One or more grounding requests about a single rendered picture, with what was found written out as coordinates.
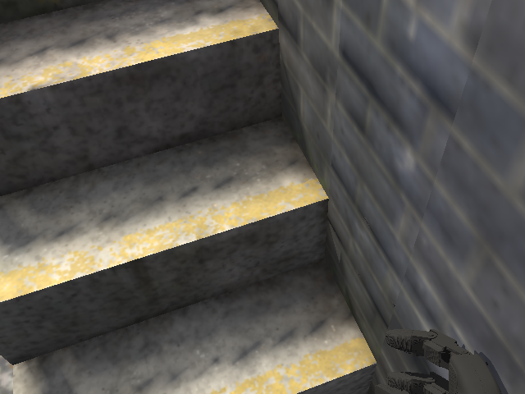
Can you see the right robot hand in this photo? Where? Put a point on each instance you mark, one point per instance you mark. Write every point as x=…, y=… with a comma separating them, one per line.
x=468, y=373

